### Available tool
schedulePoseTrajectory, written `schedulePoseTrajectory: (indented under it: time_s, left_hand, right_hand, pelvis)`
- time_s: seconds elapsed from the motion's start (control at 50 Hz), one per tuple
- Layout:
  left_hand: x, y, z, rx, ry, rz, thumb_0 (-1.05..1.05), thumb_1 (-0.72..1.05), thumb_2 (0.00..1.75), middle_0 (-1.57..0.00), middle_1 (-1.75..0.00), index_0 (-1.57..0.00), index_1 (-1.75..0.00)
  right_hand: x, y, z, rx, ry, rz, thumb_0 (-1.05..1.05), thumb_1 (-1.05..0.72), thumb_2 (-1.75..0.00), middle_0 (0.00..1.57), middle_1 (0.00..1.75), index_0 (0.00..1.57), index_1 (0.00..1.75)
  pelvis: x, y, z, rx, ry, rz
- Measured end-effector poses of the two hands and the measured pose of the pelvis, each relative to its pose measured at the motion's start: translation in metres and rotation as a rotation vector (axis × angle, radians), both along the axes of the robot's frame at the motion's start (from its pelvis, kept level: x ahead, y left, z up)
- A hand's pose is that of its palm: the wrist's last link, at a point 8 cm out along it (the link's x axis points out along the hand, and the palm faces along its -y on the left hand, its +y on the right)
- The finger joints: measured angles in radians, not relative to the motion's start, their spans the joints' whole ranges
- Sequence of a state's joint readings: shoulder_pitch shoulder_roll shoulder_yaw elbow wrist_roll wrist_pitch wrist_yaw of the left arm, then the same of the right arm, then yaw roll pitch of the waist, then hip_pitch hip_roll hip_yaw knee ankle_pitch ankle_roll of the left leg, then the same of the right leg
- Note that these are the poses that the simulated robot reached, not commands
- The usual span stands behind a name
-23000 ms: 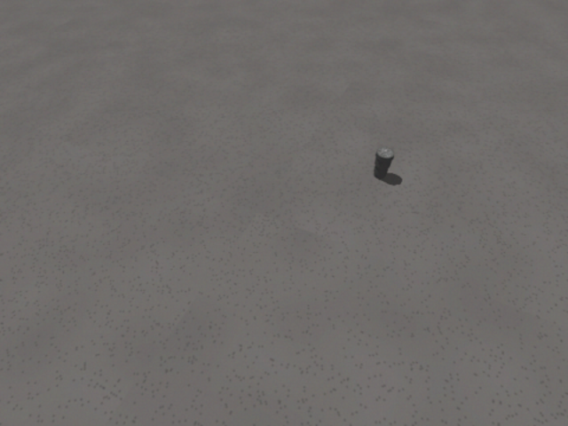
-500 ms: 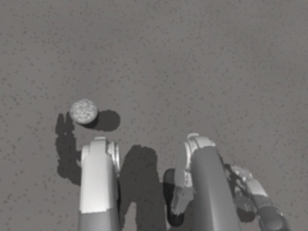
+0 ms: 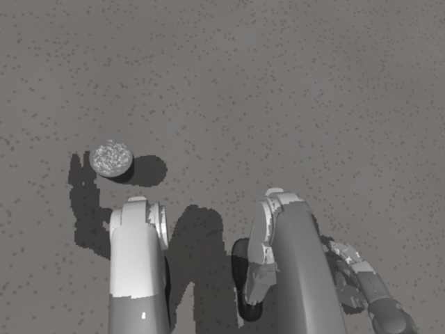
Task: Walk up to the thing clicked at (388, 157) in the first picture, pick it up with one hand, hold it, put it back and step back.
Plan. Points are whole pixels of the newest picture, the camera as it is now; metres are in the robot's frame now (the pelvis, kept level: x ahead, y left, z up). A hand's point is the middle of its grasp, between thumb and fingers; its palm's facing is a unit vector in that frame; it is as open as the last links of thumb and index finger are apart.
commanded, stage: go down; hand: left
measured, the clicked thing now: (117, 165) +0.43 +0.22 -0.29
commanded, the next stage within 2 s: none
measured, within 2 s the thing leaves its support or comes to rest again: neither
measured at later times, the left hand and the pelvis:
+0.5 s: hand out of the picture +0.33 +0.43 +0.03, palm faces +0.16 -0.98 -0.07, open 17.6 cm; pelvis +0.00 +0.00 +0.00, yaw +1 degrees
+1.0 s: hand out of the picture +0.38 +0.42 +0.05, palm faces +0.12 -0.99 -0.08, open 17.7 cm; pelvis +0.00 +0.00 +0.01, yaw +0 degrees
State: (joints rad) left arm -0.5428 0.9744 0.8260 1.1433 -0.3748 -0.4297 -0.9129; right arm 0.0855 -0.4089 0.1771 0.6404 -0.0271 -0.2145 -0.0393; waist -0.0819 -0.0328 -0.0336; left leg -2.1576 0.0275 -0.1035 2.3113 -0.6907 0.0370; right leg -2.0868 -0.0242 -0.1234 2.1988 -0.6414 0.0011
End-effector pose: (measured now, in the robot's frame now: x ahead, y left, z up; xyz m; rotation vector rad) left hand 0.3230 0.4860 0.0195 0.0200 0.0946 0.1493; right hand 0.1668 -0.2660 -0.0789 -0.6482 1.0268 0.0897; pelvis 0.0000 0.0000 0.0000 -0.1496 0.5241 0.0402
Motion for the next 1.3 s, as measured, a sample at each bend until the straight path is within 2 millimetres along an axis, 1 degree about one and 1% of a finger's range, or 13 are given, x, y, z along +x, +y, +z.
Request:
schedulePoseTrajectory:
  time_s: [0.14, 0.22, 0.32, 0.4, 0.56, 0.7, 0.82, 0.9, 0.96, 1.04, 1.14, 1.22, 1.3]
  left_hand:
    - [-0.003, -0.030, -0.020, -0.002, -0.033, -0.047, -0.01, -0.61, 0.11, 0.00, -0.09, -0.01, -0.09]
    - [-0.001, -0.042, -0.003, 0.028, -0.044, -0.067, -0.01, -0.61, 0.13, 0.00, -0.09, -0.01, -0.09]
    - [0.001, -0.035, 0.025, 0.071, -0.063, -0.047, -0.01, -0.59, 0.15, -0.01, -0.10, -0.01, -0.10]
    - [-0.004, -0.021, 0.030, 0.072, -0.056, -0.020, -0.01, -0.57, 0.14, -0.01, -0.09, -0.01, -0.09]
    - [-0.024, -0.003, 0.001, 0.029, -0.050, 0.020, -0.01, -0.59, 0.11, 0.00, -0.09, -0.01, -0.08]
    - [-0.007, -0.032, -0.021, 0.009, -0.039, -0.105, -0.01, -0.61, 0.11, 0.00, -0.08, -0.01, -0.08]
    - [0.023, -0.053, 0.005, 0.052, -0.073, -0.192, -0.01, -0.61, 0.12, -0.01, -0.08, -0.01, -0.08]
    - [0.033, -0.037, 0.030, 0.061, -0.108, -0.117, -0.01, -0.60, 0.13, -0.01, -0.09, -0.02, -0.09]
    - [0.031, -0.021, 0.035, 0.059, -0.087, -0.055, -0.01, -0.60, 0.13, -0.01, -0.09, -0.02, -0.09]
    - [0.021, -0.007, 0.025, 0.052, -0.036, -0.017, -0.01, -0.60, 0.11, 0.00, -0.09, -0.02, -0.08]
    - [0.007, -0.008, -0.003, 0.026, -0.017, -0.013, -0.01, -0.61, 0.09, 0.00, -0.08, -0.02, -0.07]
    - [-0.001, -0.023, -0.016, 0.023, -0.003, -0.066, -0.01, -0.61, 0.09, 0.00, -0.08, -0.02, -0.07]
    - [-0.004, -0.037, -0.014, 0.039, -0.009, -0.117, -0.01, -0.60, 0.10, 0.00, -0.09, -0.02, -0.07]
  right_hand:
    - [-0.002, 0.003, 0.001, -0.018, 0.027, -0.043, 0.01, -0.89, -0.90, 0.21, 0.30, 0.21, 0.30]
    - [0.011, 0.006, 0.009, -0.004, -0.042, -0.069, 0.01, -0.89, -0.90, 0.21, 0.30, 0.21, 0.30]
    - [0.027, 0.009, 0.017, 0.032, -0.126, -0.065, 0.01, -0.89, -0.90, 0.21, 0.30, 0.21, 0.30]
    - [0.032, 0.006, 0.014, 0.043, -0.142, -0.038, 0.01, -0.89, -0.90, 0.21, 0.30, 0.21, 0.30]
    - [0.026, 0.001, -0.001, 0.004, -0.050, 0.025, 0.01, -0.89, -0.90, 0.21, 0.30, 0.21, 0.30]
    - [0.025, 0.005, 0.000, -0.024, -0.043, 0.007, 0.01, -0.89, -0.90, 0.21, 0.30, 0.21, 0.30]
    - [0.029, 0.010, 0.015, -0.006, -0.126, -0.040, 0.01, -0.88, -0.90, 0.21, 0.30, 0.21, 0.30]
    - [0.023, 0.009, 0.019, 0.009, -0.143, -0.055, 0.01, -0.88, -0.89, 0.21, 0.30, 0.21, 0.30]
    - [0.013, 0.006, 0.016, 0.016, -0.119, -0.055, 0.01, -0.88, -0.89, 0.21, 0.30, 0.21, 0.30]
    - [-0.004, 0.002, 0.006, 0.015, -0.041, -0.044, 0.01, -0.88, -0.89, 0.21, 0.30, 0.21, 0.30]
    - [-0.018, -0.001, -0.003, 0.001, 0.050, -0.038, 0.01, -0.88, -0.89, 0.21, 0.30, 0.21, 0.30]
    - [-0.014, 0.000, -0.002, -0.012, 0.051, -0.055, 0.01, -0.88, -0.89, 0.21, 0.30, 0.21, 0.30]
    - [0.002, 0.002, 0.005, -0.013, -0.007, -0.060, 0.01, -0.88, -0.89, 0.21, 0.30, 0.21, 0.30]
  pelvis:
    - [0.004, 0.002, 0.001, 0.000, 0.009, 0.010]
    - [0.005, 0.002, 0.009, 0.003, 0.018, 0.011]
    - [0.003, 0.000, 0.014, 0.016, 0.015, 0.011]
    - [0.001, -0.003, 0.012, 0.020, 0.010, 0.005]
    - [0.001, -0.005, -0.001, 0.016, -0.001, 0.005]
    - [0.004, 0.000, -0.002, 0.004, 0.000, 0.014]
    - [0.004, 0.003, 0.006, 0.001, 0.001, 0.012]
    - [0.002, 0.002, 0.008, 0.004, -0.002, 0.007]
    - [0.000, 0.000, 0.007, 0.006, -0.005, 0.002]
    - [-0.002, -0.001, 0.003, 0.004, -0.004, -0.002]
    - [-0.001, -0.001, -0.001, 0.000, 0.001, -0.001]
    - [0.003, 0.001, 0.000, -0.003, 0.007, 0.005]
    - [0.004, 0.002, 0.004, -0.001, 0.009, 0.009]
